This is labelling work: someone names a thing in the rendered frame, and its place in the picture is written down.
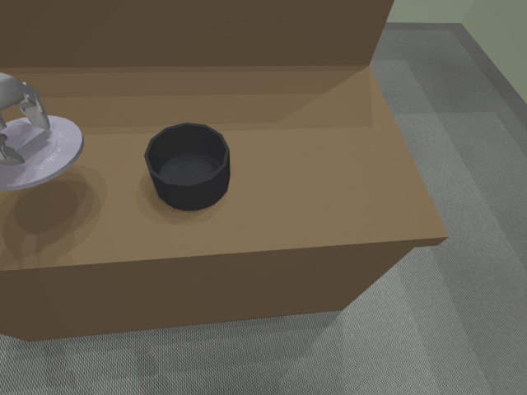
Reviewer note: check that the pot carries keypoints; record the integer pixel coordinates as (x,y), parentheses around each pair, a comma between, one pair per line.
(190,166)

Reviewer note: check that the knob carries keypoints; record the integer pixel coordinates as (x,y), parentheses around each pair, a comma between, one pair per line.
(24,137)

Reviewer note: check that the table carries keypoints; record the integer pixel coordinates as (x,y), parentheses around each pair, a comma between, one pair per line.
(323,198)

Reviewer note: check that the left robot hand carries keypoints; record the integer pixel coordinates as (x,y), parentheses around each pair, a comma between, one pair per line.
(14,92)

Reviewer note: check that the lid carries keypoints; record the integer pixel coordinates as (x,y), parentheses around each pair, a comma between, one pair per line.
(46,161)

